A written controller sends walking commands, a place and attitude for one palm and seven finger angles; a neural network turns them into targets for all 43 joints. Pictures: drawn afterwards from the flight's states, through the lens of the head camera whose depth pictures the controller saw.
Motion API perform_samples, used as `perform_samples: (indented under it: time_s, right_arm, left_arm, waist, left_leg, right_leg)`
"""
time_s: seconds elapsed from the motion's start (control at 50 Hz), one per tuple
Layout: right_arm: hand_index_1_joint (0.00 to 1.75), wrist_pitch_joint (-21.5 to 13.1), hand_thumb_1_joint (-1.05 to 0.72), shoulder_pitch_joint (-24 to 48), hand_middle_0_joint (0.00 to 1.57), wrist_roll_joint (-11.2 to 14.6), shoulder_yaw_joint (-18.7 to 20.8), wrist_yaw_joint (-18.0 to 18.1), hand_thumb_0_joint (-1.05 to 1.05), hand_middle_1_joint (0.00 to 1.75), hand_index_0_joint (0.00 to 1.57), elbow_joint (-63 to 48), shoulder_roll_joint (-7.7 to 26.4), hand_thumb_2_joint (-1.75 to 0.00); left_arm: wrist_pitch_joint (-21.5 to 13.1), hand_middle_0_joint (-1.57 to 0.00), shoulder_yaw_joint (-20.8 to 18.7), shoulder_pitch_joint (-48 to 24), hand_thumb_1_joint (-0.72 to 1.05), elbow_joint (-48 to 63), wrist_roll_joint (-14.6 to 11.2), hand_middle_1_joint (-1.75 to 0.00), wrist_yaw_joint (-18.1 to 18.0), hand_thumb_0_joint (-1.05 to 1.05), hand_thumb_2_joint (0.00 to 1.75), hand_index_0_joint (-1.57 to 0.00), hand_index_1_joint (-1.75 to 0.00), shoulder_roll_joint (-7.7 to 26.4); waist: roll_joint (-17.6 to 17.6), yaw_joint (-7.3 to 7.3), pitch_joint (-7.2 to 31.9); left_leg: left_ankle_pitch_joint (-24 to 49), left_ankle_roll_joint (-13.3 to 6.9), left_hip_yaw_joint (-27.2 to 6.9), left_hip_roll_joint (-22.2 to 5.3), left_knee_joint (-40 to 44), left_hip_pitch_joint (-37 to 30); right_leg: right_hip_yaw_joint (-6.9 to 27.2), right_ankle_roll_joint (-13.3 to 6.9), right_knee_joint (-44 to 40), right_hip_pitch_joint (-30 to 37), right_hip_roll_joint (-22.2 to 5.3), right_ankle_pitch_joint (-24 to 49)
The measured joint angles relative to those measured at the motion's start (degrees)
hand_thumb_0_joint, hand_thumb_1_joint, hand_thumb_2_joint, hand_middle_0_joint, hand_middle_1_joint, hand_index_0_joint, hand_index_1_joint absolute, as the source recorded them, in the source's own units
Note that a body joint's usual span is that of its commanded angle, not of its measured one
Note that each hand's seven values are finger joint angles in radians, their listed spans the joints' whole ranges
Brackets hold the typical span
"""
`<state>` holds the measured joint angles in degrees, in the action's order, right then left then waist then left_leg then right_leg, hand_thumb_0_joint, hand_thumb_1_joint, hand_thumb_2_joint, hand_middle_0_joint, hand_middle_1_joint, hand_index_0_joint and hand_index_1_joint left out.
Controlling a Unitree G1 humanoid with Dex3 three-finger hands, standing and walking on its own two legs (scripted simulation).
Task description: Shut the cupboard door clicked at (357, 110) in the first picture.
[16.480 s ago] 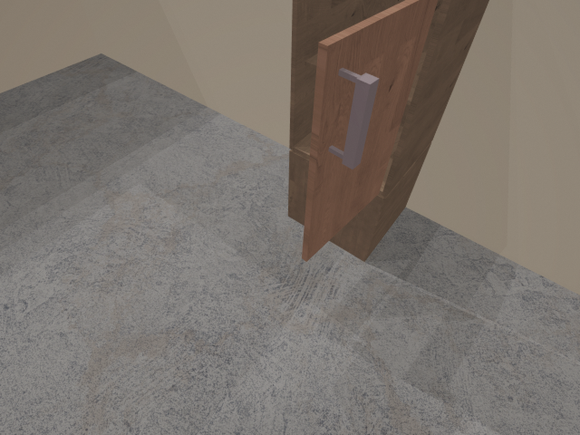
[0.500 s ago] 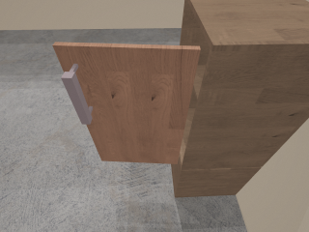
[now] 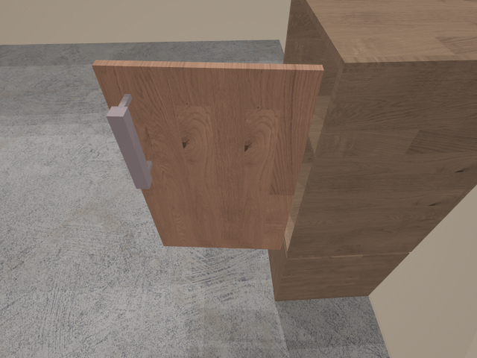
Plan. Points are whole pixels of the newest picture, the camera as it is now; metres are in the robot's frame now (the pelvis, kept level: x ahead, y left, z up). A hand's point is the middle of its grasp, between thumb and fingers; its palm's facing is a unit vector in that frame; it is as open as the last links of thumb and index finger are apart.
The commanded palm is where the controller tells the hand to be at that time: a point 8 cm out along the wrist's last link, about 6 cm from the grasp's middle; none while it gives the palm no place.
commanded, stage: look again from close up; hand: left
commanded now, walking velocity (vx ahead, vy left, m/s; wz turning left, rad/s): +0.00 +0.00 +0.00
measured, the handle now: (135, 144) +0.46 +0.22 +0.11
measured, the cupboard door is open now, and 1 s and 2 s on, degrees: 85 85 85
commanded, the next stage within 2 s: raise the hand and make a fist in 0.36 s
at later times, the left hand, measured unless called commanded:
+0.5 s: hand out of the picture +0.03 +0.21 -0.17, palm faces +0.07 -0.98 -0.19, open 7.4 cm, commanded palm +0.10 +0.26 -0.06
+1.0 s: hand out of the picture +0.12 +0.22 -0.01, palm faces +0.18 -0.98 -0.06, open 5.6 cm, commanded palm +0.12 +0.26 +0.00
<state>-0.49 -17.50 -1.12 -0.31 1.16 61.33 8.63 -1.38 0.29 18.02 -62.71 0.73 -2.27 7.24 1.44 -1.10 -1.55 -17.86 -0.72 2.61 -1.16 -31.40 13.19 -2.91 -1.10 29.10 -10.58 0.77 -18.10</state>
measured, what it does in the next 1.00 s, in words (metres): steps on the spot: right foot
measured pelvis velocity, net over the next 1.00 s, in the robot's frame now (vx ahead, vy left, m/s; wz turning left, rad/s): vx -0.03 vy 0.00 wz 0.08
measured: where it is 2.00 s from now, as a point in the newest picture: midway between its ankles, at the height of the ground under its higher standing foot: outside the picture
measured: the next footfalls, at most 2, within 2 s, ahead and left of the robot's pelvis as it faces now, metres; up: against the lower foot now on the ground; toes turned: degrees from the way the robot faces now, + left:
right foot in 0.60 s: +0.03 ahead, -0.08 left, +0.00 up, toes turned +0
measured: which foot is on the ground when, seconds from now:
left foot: down 0.00-1.00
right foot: down 0.00-0.50, up 0.52-0.58, down 0.60-1.00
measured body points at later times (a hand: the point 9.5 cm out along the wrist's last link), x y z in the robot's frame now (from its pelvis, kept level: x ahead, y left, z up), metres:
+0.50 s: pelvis +0.01 +0.04 +0.00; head +0.03 +0.05 +0.45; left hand +0.03 +0.27 -0.15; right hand +0.02 -0.19 -0.15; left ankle -0.01 +0.11 -0.73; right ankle -0.03 -0.11 -0.73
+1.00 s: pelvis -0.03 +0.00 -0.07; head +0.01 +0.02 +0.38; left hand +0.10 +0.27 -0.01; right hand +0.23 -0.21 -0.10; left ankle -0.01 +0.11 -0.73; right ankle -0.01 -0.08 -0.73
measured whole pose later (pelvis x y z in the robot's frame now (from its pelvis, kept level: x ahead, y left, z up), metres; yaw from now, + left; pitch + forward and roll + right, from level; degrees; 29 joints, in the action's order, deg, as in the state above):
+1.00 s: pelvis -0.03 +0.00 -0.07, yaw +4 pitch +11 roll -2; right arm -17.0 -9.3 0.9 1.6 1.4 29.0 16.0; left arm -28.9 -10.4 32.7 4.2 -16.8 15.6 13.8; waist -0.6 3.7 7.0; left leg -28.8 -1.0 -2.2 0.5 -63.4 45.3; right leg -8.2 -4.1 60.3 -42.4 1.3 -28.8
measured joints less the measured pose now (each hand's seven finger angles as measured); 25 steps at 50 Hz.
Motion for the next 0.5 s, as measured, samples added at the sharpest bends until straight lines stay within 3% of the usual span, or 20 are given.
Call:
perform_samples:
  time_s: [0.22,0.48,0.5]
  right_arm:
    - [0.30,-0.33,-0.93,0.05,0.20,0.04,-1.08,0.03,0.01,0.30,0.20,0.51,0.15,-0.90]
    - [0.30,-0.61,-0.92,1.65,0.20,0.47,-1.21,0.17,0.00,0.30,0.20,1.45,0.54,-0.90]
    - [0.30,-1.84,-0.92,1.21,0.20,0.76,-1.27,0.67,0.01,0.30,0.20,-0.55,0.74,-0.90]
  left_arm:
    - [0.72,-0.20,-0.14,-2.57,0.91,1.45,-0.11,-0.29,0.36,0.00,0.90,-0.20,-0.30,2.38]
    - [0.82,-0.20,0.32,-2.19,0.91,-0.08,-0.06,-0.29,-0.02,0.00,0.90,-0.20,-0.30,2.11]
    - [4.66,-0.20,-2.68,0.60,0.91,9.64,-1.12,-0.30,0.38,0.00,0.90,-0.20,-0.30,1.83]
  waist:
    - [-1.26,0.69,0.19]
    - [-2.12,1.05,-0.77]
    - [-2.21,0.51,-1.39]
  left_leg:
    - [1.46,-2.25,1.74,2.74,3.45,-1.97]
    - [1.34,-3.16,2.01,3.60,4.36,-2.81]
    - [0.84,-3.10,1.63,3.38,2.89,-1.86]
  right_leg:
    - [1.66,2.07,-0.84,0.51,-2.68,0.48]
    - [1.92,3.28,-2.37,1.68,-3.51,0.61]
    - [1.42,3.03,-0.75,0.70,-3.36,0.59]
